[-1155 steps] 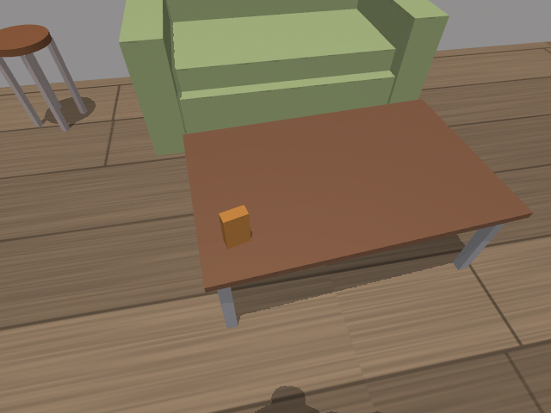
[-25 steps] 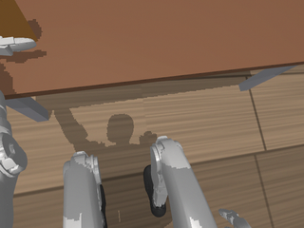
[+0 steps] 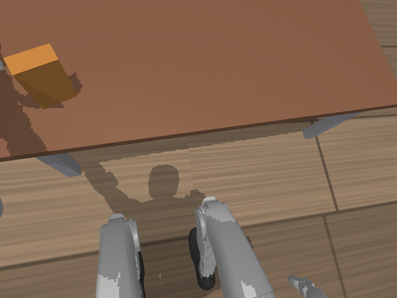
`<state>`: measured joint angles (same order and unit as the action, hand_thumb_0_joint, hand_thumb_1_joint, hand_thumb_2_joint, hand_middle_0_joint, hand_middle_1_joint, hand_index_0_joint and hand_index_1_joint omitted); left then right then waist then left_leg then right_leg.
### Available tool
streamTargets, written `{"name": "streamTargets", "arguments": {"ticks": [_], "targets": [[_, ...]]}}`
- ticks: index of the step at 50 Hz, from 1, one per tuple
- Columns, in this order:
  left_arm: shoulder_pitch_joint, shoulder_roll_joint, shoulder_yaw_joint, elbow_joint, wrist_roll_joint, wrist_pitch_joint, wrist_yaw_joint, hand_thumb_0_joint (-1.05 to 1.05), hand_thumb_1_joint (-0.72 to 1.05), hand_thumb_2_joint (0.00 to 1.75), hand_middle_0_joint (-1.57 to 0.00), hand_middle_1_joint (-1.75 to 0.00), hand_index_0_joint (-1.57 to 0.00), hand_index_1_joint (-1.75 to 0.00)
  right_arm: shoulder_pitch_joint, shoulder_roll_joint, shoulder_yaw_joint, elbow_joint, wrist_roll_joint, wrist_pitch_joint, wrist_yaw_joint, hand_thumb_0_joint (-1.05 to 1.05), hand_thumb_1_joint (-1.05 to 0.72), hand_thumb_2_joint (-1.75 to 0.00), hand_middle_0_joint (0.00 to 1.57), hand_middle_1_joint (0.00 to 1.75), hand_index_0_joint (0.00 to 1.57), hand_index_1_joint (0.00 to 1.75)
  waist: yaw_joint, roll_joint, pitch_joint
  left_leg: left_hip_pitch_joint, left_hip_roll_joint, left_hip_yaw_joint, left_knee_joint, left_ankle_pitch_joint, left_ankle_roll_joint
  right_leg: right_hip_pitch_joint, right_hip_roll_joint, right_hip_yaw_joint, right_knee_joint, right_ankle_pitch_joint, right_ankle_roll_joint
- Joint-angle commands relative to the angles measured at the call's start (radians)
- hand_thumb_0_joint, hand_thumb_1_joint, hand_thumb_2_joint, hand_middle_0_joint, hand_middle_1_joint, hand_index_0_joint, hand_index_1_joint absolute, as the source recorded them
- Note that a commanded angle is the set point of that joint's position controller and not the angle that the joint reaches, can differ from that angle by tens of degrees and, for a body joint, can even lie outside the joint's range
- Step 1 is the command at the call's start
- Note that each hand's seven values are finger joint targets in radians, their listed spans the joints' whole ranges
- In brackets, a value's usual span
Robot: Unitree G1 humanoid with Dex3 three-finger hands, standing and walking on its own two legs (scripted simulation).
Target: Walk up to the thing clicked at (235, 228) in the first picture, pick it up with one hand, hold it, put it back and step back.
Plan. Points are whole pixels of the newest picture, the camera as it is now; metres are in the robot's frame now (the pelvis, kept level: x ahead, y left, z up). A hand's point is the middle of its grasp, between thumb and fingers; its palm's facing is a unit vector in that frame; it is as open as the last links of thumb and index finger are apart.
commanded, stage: rise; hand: left
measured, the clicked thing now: (46, 79) +0.56 +0.23 -0.07
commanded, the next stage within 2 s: home in 0.02 s
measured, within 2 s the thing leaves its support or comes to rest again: neither
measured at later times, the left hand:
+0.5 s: hand out of the picture +0.47 +0.32 +0.11, palm faces +0.26 -0.88 -0.40, open 17.6 cm
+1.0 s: hand out of the picture +0.26 +0.20 +0.12, palm faces +0.18 -0.94 -0.28, open 17.3 cm
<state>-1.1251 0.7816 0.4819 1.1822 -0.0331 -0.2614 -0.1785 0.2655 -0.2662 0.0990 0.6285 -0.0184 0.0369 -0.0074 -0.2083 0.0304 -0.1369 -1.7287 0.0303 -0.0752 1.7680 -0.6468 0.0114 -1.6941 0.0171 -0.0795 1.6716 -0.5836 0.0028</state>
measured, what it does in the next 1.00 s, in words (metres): rises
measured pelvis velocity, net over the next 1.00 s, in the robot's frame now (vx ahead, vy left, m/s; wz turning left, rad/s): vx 0.07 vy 0.00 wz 0.07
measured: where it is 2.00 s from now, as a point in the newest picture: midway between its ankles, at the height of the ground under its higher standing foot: (170, 279)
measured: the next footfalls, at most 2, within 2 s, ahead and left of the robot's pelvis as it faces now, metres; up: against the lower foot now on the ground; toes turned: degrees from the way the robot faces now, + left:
none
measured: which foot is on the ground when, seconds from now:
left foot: down 0.00-1.00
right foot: down 0.00-1.00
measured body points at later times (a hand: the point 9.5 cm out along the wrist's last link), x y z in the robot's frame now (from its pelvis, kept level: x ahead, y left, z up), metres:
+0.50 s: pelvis +0.04 +0.01 +0.15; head +0.17 +0.05 +0.58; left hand +0.45 +0.37 +0.14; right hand +0.06 -0.26 +0.05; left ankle +0.06 +0.11 -0.50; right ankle +0.08 -0.12 -0.50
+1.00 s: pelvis +0.07 +0.00 +0.21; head +0.10 +0.00 +0.66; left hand +0.25 +0.25 +0.14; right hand +0.25 -0.23 +0.12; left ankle +0.06 +0.11 -0.50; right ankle +0.08 -0.12 -0.50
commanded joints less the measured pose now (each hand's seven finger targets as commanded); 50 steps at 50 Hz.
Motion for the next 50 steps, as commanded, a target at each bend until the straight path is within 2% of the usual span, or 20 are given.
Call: {"name": "streamTargets", "arguments": {"ticks": [1, 2, 4, 7, 10, 12, 17, 20, 22, 26, 27, 31, 33, 34, 36, 38, 41, 42, 45, 50], "targets": [[-0.28, 0.257, -0.03, -0.042, 0.111, 0.044, 0.058, 0.0, -0.45, 0.04, -0.07, -0.05, -0.09, -0.03, 0.209, -0.217, -0.077, -0.027, 0.005, 0.034, -0.006, 0.0, -0.89, -0.9, 0.2, 0.3, 0.2, 0.3, -0.009, 0.164, -0.515, 0.504, 0.01, -0.007, -0.331, 0.25, 0.02, 0.413, 0.016, 0.039, -0.301, 0.203, -0.051], [-0.345, 0.252, -0.04, -0.105, 0.116, 0.05, 0.071, 0.0, -0.44, 0.05, -0.06, -0.04, -0.07, -0.02, 0.223, -0.219, -0.082, -0.03, 0.008, 0.042, -0.002, 0.0, -0.86, -0.9, 0.2, 0.3, 0.2, 0.3, -0.01, 0.181, -0.542, 0.549, 0.011, -0.017, -0.365, 0.238, 0.013, 0.414, 0.016, 0.035, -0.314, 0.195, -0.052], [-0.368, 0.371, -0.002, -0.199, 0.149, 0.068, 0.102, 0.0, -0.46, 0.06, -0.07, -0.06, -0.07, -0.05, 0.227, -0.222, -0.09, -0.042, 0.008, 0.057, 0.003, 0.0, -0.87, -0.9, 0.2, 0.3, 0.2, 0.3, 0.033, 0.251, -0.673, 0.678, 0.01, -0.017, -0.414, 0.305, 0.007, 0.52, 0.017, 0.035, -0.345, 0.241, -0.049], [-0.401, 0.467, 0.037, -0.294, 0.175, 0.082, 0.152, 0.0, -0.54, 0.06, -0.05, -0.06, -0.05, -0.06, 0.251, -0.214, -0.092, -0.038, 0.013, 0.073, -0.005, 0.0, -0.88, -0.89, 0.2, 0.3, 0.2, 0.3, 0.042, 0.328, -0.787, 0.851, 0.015, -0.017, -0.47, 0.408, 0.0, 0.629, 0.018, 0.036, -0.398, 0.31, -0.047], [-0.333, 0.383, 0.003, -0.246, 0.172, 0.097, 0.203, 0.0, -0.59, 0.03, -0.05, -0.05, -0.05, -0.05, 0.252, -0.197, -0.086, -0.023, 0.014, 0.066, -0.016, 0.0, -0.85, -0.88, 0.2, 0.29, 0.2, 0.29, 0.027, 0.332, -0.709, 0.957, 0.019, -0.014, -0.532, 0.502, -0.007, 0.659, 0.021, 0.025, -0.474, 0.349, -0.05], [-0.229, 0.305, -0.021, -0.133, 0.17, 0.114, 0.23, 0.0, -0.61, 0.02, -0.04, -0.04, -0.04, -0.04, 0.254, -0.198, -0.088, -0.007, 0.013, 0.058, -0.021, 0.0, -0.87, -0.88, 0.2, 0.3, 0.2, 0.3, 0.021, 0.294, -0.569, 0.98, 0.026, -0.024, -0.58, 0.503, -0.012, 0.631, 0.021, 0.018, -0.526, 0.33, -0.052], [-0.022, 0.117, -0.116, -0.009, 0.15, 0.151, 0.246, 0.0, -0.6, 0.03, -0.05, -0.05, -0.05, -0.05, 0.251, -0.194, -0.104, -0.002, 0.019, 0.041, -0.021, 0.0, -0.89, -0.9, 0.2, 0.3, 0.2, 0.3, 0.032, 0.187, -0.37, 0.982, 0.027, 0.0, -0.676, 0.499, -0.012, 0.716, 0.026, 0.008, -0.65, 0.345, -0.054], [0.107, 0.012, -0.171, -0.02, 0.132, 0.179, 0.245, 0.0, -0.59, 0.03, -0.05, -0.05, -0.05, -0.05, 0.243, -0.189, -0.114, -0.022, 0.03, 0.034, -0.021, 0.0, -0.89, -0.9, 0.2, 0.3, 0.2, 0.3, 0.046, 0.147, -0.363, 1.007, 0.026, 0.014, -0.733, 0.514, -0.01, 0.815, 0.027, 0.008, -0.699, 0.39, -0.054], [0.18, -0.023, -0.195, -0.085, 0.119, 0.192, 0.247, 0.0, -0.57, 0.04, -0.05, -0.05, -0.05, -0.05, 0.231, -0.183, -0.124, -0.034, 0.04, 0.03, -0.028, 0.0, -0.89, -0.9, 0.2, 0.3, 0.2, 0.3, 0.071, 0.117, -0.35, 1.024, 0.018, 0.024, -0.783, 0.477, -0.009, 0.899, 0.025, 0.013, -0.743, 0.383, -0.052], [0.258, -0.006, -0.192, -0.343, 0.094, 0.205, 0.277, 0.0, -0.56, 0.05, -0.05, -0.05, -0.05, -0.05, 0.197, -0.168, -0.139, -0.054, 0.062, 0.023, -0.053, 0.0, -0.9, -0.9, 0.2, 0.3, 0.2, 0.3, 0.114, 0.148, -0.42, 1.141, 0.01, 0.032, -0.876, 0.47, -0.018, 1.029, 0.022, 0.023, -0.808, 0.394, -0.047], [0.31, -0.037, -0.201, -0.355, 0.087, 0.212, 0.286, 0.0, -0.56, 0.05, -0.05, -0.05, -0.05, -0.05, 0.188, -0.16, -0.138, -0.052, 0.063, 0.02, -0.06, 0.0, -0.9, -0.9, 0.2, 0.3, 0.2, 0.3, 0.107, 0.154, -0.389, 1.165, 0.012, 0.028, -0.896, 0.473, -0.023, 1.031, 0.024, 0.019, -0.818, 0.391, -0.046], [0.468, -0.097, -0.199, -0.548, 0.058, 0.222, 0.323, 0.0, -0.59, 0.03, -0.05, -0.05, -0.05, -0.05, 0.155, -0.144, -0.141, -0.067, 0.066, 0.002, -0.09, 0.0, -0.9, -0.9, 0.2, 0.3, 0.2, 0.3, 0.135, 0.154, -0.329, 1.263, 0.017, 0.028, -0.955, 0.545, -0.031, 1.085, 0.023, 0.021, -0.867, 0.424, -0.046], [0.56, -0.186, -0.248, -0.629, 0.044, 0.228, 0.329, 0.0, -0.57, 0.05, -0.05, -0.05, -0.05, -0.05, 0.116, -0.127, -0.136, -0.097, 0.065, -0.009, -0.1, 0.0, -0.9, -0.9, 0.2, 0.3, 0.2, 0.3, 0.135, 0.151, -0.283, 1.284, 0.014, 0.035, -0.984, 0.524, -0.029, 1.114, 0.021, 0.023, -0.895, 0.419, -0.045], [0.628, -0.188, -0.234, -0.612, 0.042, 0.238, 0.334, 0.0, -0.57, 0.04, -0.05, -0.05, -0.05, -0.05, 0.111, -0.131, -0.138, -0.091, 0.062, -0.014, -0.106, 0.0, -0.9, -0.9, 0.2, 0.3, 0.2, 0.3, 0.14, 0.142, -0.266, 1.293, 0.017, 0.035, -0.996, 0.535, -0.03, 1.127, 0.021, 0.02, -0.899, 0.425, -0.045], [0.719, -0.275, -0.295, -0.685, 0.029, 0.246, 0.335, 0.0, -0.54, 0.06, -0.06, -0.06, -0.05, -0.06, 0.073, -0.118, -0.134, -0.121, 0.062, -0.025, -0.11, 0.0, -0.9, -0.9, 0.2, 0.3, 0.2, 0.3, 0.148, 0.115, -0.245, 1.293, 0.013, 0.039, -1.012, 0.521, -0.024, 1.166, 0.017, 0.022, -0.917, 0.427, -0.044], [0.848, -0.306, -0.308, -0.699, 0.022, 0.265, 0.336, 0.0, -0.53, 0.07, -0.06, -0.06, -0.06, -0.06, 0.051, -0.114, -0.137, -0.132, 0.063, -0.032, -0.115, 0.0, -0.9, -0.9, 0.2, 0.3, 0.2, 0.3, 0.163, 0.086, -0.21, 1.286, 0.005, 0.055, -1.027, 0.521, -0.017, 1.207, 0.015, 0.023, -0.933, 0.44, -0.041], [0.99, -0.419, -0.402, -0.792, 0.008, 0.288, 0.324, 0.0, -0.55, 0.05, -0.05, -0.05, -0.05, -0.05, 0.01, -0.098, -0.135, -0.157, 0.063, -0.046, -0.119, 0.0, -0.9, -0.9, 0.2, 0.3, 0.2, 0.3, 0.164, 0.049, -0.16, 1.295, 0.0, 0.064, -1.044, 0.547, -0.015, 1.23, 0.014, 0.018, -0.949, 0.469, -0.036], [1.025, -0.396, -0.385, -0.815, 0.007, 0.3, 0.327, 0.0, -0.54, 0.06, -0.05, -0.06, -0.05, -0.06, 0.009, -0.098, -0.134, -0.15, 0.061, -0.049, -0.121, 0.0, -0.9, -0.9, 0.2, 0.3, 0.2, 0.3, 0.167, 0.048, -0.16, 1.295, 0.001, 0.063, -1.049, 0.55, -0.016, 1.238, 0.015, 0.016, -0.95, 0.469, -0.036], [1.179, -0.442, -0.432, -0.946, 0.0, 0.316, 0.321, 0.0, -0.51, 0.08, -0.06, -0.06, -0.05, -0.06, -0.048, -0.081, -0.128, -0.188, 0.066, -0.061, -0.119, 0.0, -0.9, -0.9, 0.2, 0.3, 0.2, 0.3, 0.184, 0.021, -0.118, 1.297, -0.009, 0.074, -1.061, 0.543, -0.011, 1.268, 0.01, 0.017, -0.97, 0.474, -0.026], [1.314, -0.447, -0.441, -1.125, -0.006, 0.345, 0.321, 0.0, -0.5, 0.09, -0.06, -0.06, -0.05, -0.06, -0.085, -0.067, -0.116, -0.203, 0.064, -0.078, -0.131, 0.0, -0.9, -0.9, 0.2, 0.3, 0.2, 0.3, 0.176, -0.014, -0.087, 1.301, -0.019, 0.088, -1.057, 0.51, -0.001, 1.292, -0.003, 0.032, -0.992, 0.476, -0.01]]}}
